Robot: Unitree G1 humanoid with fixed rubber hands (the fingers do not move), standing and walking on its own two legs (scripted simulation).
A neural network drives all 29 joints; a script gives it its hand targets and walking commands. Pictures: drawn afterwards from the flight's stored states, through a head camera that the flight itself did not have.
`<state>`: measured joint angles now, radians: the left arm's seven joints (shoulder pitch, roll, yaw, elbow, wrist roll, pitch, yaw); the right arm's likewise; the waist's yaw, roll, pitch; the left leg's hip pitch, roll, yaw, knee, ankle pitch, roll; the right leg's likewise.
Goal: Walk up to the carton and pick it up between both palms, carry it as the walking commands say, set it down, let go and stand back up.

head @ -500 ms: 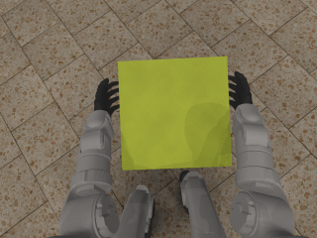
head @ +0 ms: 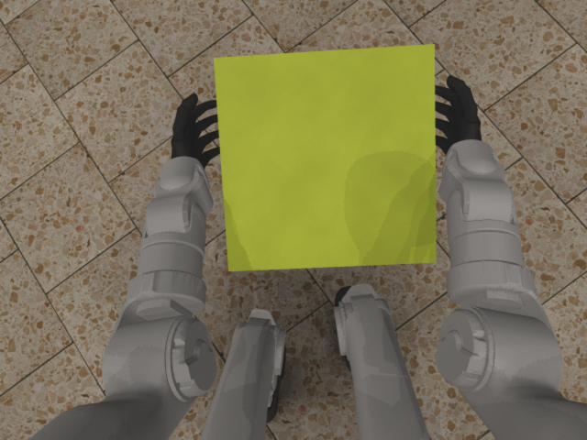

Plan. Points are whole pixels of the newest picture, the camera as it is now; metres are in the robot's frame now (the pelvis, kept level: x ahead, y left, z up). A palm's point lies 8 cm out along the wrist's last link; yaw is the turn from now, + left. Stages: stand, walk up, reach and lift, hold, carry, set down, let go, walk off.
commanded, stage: set down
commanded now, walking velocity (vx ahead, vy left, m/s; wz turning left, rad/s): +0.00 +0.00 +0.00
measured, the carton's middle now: (321, 167) +0.47 -0.07 -0.18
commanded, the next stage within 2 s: none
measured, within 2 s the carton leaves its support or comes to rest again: neither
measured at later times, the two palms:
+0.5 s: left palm (211, 163) +0.50 +0.09 -0.17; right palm (436, 147) +0.47 -0.25 -0.18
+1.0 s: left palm (228, 167) +0.52 +0.09 -0.26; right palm (421, 151) +0.50 -0.25 -0.27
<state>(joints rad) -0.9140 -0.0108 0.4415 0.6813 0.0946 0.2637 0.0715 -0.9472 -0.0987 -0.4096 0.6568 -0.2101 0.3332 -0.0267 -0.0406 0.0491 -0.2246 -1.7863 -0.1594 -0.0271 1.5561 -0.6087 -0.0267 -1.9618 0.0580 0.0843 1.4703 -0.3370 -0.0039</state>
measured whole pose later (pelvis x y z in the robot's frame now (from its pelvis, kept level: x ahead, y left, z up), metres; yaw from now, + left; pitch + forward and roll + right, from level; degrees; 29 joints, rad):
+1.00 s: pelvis -0.03 +0.00 -0.12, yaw +4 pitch +48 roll +7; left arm -1.30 0.11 0.36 0.80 0.00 0.25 0.17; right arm -1.33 -0.31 -0.34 0.81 -0.14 0.33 -0.01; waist -0.08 0.08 0.09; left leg -2.15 -0.21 0.00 1.97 -0.67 -0.06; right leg -2.32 0.05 0.08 1.87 -0.38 0.01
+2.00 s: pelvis -0.03 +0.00 -0.16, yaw +5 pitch +41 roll +2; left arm -1.48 0.18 0.32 0.89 0.03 0.25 0.14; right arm -1.49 -0.43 -0.35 1.00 -0.02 0.25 0.09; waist -0.11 0.06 0.33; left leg -2.20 -0.20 0.00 2.15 -0.68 -0.05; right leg -2.33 -0.05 0.00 2.04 -0.43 -0.04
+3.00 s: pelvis -0.03 -0.01 -0.18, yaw +6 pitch +37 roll +2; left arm -1.49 0.23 0.23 0.96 -0.04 0.18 0.13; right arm -1.50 -0.44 -0.34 1.07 0.01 0.17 0.10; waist -0.12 0.07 0.43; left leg -2.18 -0.18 0.01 2.23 -0.69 -0.04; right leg -2.31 -0.08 0.00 2.13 -0.46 -0.05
